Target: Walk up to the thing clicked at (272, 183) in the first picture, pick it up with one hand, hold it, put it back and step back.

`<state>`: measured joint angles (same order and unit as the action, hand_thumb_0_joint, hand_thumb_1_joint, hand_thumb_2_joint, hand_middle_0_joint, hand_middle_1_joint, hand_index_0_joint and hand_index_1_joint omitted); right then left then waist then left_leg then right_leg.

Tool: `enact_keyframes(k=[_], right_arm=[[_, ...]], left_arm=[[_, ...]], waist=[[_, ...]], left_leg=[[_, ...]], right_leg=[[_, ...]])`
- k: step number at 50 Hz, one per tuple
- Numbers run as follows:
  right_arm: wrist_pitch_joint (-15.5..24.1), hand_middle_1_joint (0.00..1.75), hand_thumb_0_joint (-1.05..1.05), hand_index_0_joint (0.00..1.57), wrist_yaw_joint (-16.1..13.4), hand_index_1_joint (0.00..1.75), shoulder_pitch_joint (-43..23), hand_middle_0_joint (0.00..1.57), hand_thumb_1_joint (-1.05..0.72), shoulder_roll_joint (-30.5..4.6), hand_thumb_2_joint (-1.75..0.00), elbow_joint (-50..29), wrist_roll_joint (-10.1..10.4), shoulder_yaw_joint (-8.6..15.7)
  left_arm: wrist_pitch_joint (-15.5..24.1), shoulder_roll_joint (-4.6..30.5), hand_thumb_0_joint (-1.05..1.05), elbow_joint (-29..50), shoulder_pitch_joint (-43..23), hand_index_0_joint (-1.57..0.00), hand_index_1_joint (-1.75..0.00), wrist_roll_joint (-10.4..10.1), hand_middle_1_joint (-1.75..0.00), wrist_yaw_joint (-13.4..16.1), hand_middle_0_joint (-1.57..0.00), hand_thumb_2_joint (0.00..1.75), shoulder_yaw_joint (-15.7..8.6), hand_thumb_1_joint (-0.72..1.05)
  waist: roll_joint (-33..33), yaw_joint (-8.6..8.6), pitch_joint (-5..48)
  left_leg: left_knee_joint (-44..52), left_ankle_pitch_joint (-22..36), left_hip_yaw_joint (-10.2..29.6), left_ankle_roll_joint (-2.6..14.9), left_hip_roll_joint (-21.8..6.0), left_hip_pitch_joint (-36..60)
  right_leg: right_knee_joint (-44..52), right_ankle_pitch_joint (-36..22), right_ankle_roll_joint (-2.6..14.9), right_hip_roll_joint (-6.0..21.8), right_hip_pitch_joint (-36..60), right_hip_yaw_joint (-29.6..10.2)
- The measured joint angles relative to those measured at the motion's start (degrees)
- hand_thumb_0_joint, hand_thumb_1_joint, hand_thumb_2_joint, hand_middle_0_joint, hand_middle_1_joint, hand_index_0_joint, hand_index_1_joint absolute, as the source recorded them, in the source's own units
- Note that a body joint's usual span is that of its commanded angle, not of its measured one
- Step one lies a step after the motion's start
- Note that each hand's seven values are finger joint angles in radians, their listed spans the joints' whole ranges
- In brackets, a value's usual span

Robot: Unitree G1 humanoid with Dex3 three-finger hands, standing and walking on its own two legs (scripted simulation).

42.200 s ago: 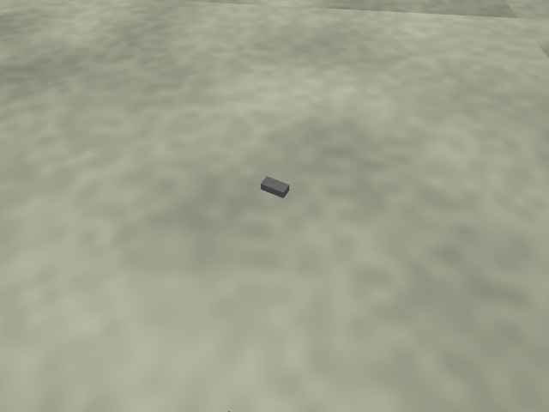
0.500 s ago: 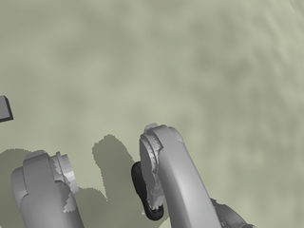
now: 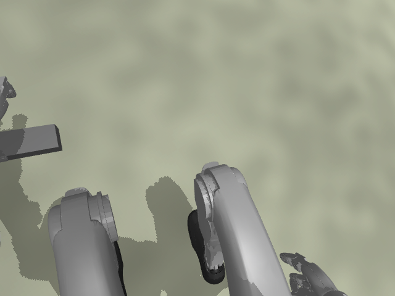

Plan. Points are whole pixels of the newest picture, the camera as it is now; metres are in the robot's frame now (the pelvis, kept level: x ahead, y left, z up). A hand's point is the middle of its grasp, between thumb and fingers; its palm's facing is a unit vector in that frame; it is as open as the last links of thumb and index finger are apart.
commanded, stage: withdraw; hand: left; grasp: from above
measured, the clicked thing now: (29, 142) +0.48 +0.31 -0.32
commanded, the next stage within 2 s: home in 0.12 s
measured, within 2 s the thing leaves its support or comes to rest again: neither
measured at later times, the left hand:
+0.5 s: hand out of the picture +0.44 +0.31 -0.08, palm faces -0.36 -0.20 -0.91, open 11.9 cm
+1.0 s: hand out of the picture +0.28 +0.25 +0.13, palm faces -0.06 -0.85 -0.52, open 7.4 cm
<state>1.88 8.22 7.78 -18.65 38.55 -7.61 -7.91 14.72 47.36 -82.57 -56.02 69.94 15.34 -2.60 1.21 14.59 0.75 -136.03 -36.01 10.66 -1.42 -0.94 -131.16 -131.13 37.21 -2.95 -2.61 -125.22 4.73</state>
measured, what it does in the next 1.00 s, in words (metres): rises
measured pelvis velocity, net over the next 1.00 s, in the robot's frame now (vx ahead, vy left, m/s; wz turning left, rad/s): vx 0.03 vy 0.00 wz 0.13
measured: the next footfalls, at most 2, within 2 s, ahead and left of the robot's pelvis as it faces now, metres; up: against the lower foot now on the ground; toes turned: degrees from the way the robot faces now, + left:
none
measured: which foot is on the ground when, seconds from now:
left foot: down 0.00-1.00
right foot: down 0.00-1.00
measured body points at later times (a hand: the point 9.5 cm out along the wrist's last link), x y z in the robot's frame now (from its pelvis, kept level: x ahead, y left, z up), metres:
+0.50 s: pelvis +0.01 +0.00 +0.04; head +0.22 +0.06 +0.44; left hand +0.46 +0.32 -0.03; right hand +0.09 -0.25 -0.08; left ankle +0.09 +0.14 -0.30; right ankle +0.11 -0.13 -0.30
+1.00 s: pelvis +0.03 +0.00 +0.22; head +0.15 +0.04 +0.65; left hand +0.28 +0.29 +0.16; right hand +0.27 -0.21 +0.13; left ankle +0.09 +0.14 -0.30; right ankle +0.11 -0.13 -0.30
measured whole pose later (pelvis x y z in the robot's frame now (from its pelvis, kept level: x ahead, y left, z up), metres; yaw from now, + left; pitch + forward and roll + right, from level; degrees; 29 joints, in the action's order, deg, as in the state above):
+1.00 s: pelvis +0.03 +0.00 +0.22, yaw +7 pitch +26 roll -5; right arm 4.3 -1.4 3.6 -13.6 32.3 1.8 -0.3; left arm -13.1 20.8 -14.1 0.3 14.5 3.0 -1.4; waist -1.9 2.9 10.9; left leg -95.4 -34.0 5.2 -1.1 -1.6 -87.7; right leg -92.7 35.5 -1.6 0.0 -83.4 2.5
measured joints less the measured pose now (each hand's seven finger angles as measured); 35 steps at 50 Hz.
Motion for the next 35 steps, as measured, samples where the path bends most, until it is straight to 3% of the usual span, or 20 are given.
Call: enact_keyframes(k=[5,8,13,17,22,30,35], right_arm=[[0.3,0.3,0.0,0.2,-0.7,0.3,1.2,0.2,-0.9,0.1,-0.9,1.0,-1.5,-0.6],[0.8,0.3,0.0,0.2,-0.6,0.3,2.2,0.2,-0.9,0.8,-0.9,1.7,-2.0,-0.3],[0.9,0.3,0.01,0.2,0.1,0.3,3.6,0.2,-0.9,2.7,-0.9,2.9,-1.4,1.6],[0.7,0.3,0.01,0.2,0.4,0.3,3.2,0.2,-0.9,3.9,-0.9,3.4,-0.2,3.0],[-0.5,0.3,0.01,0.2,0.6,0.3,3.2,0.2,-0.9,4.5,-0.9,2.6,2.6,5.4],[-2.1,0.3,0.01,0.2,-1.2,0.3,1.6,0.2,-0.9,3.7,-0.9,-0.4,6.0,7.9],[-2.1,0.3,0.01,0.2,-3.1,0.3,-0.4,0.2,-0.91,2.9,-0.9,-2.6,7.4,9.0]], left_arm=[[2.3,2.1,0.0,-1.8,-0.5,-0.11,-0.99,3.3,-1.0,4.2,-0.11,0.98,-2.1,-0.47],[1.9,2.3,0.0,0.6,0.6,-0.11,-0.98,4.1,-0.99,6.6,-0.11,0.97,-4.1,-0.47],[-2.2,-0.4,0.0,6.9,3.5,-0.13,-0.95,2.3,-0.96,8.0,-0.13,0.95,-4.4,-0.45],[-5.8,-3.4,0.0,9.6,4.9,-0.16,-0.86,-0.7,-0.87,5.9,-0.17,0.91,-3.2,-0.36],[-9.4,-8.4,0.0,17.5,10.2,-0.19,-0.67,-7.5,-0.67,0.2,-0.21,0.85,-2.1,-0.14],[-13.7,-14.9,0.0,36.6,25.0,-0.2,-0.41,-24.1,-0.41,-9.3,-0.21,0.83,-0.2,0.38],[-16.2,-18.2,0.0,47.5,34.4,-0.21,-0.35,-32.6,-0.34,-12.4,-0.22,0.87,0.3,0.66]], waist=[[1.2,0.81,-2.1],[1.3,0.99,-2.5],[0.3,0.3,-0.1],[-1.3,-0.86,2.4],[-3.4,-3.43,5.7],[-4.4,-8.07,9.5],[-3.6,-10.32,10.1]], left_leg=[[-2.7,0.3,0.6,-0.16,0.4,-2.2],[-3.7,0.3,0.7,-0.13,0.7,-3.4],[-3.3,-0.3,0.0,0.01,0.7,-4.3],[-0.9,-1.0,-0.8,0.32,0.3,-2.9],[4.1,-1.9,-2.2,0.56,-0.3,1.7],[14.7,-1.6,-3.8,0.74,-0.9,12.4],[21.1,-0.7,-4.4,0.61,-0.9,19.4]], right_leg=[[-2.3,-0.1,-0.09,-0.1,-1.8,0.3],[-3.3,0.1,-0.05,0.0,-2.7,0.3],[-3.3,1.0,-0.1,0.2,-3.6,-0.3],[-1.1,1.5,-0.32,0.4,-2.5,-0.8],[3.3,2.2,-0.28,0.7,1.4,-1.6],[13.3,1.7,0.27,1.1,11.3,-2.2],[19.4,0.8,0.65,1.5,18.1,-2.4]])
